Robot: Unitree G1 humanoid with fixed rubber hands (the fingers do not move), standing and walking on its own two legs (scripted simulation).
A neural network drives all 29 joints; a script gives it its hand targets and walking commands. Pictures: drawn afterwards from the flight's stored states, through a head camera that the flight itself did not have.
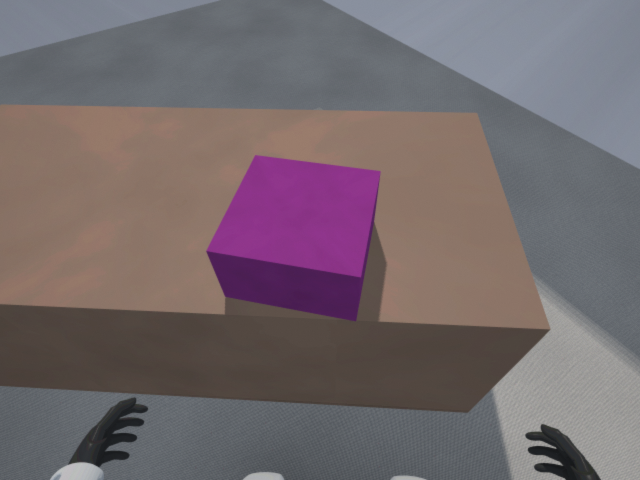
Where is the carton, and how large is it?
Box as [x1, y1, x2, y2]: [206, 155, 380, 320]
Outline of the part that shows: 255,155 206,250 225,296 355,320 373,224 380,171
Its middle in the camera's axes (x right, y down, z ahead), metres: -0.04 -0.02 +0.78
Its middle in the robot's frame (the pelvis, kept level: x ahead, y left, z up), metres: +0.57 +0.08 -0.12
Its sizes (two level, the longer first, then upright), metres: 0.268 0.264 0.152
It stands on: a pedestal, 0.56 m high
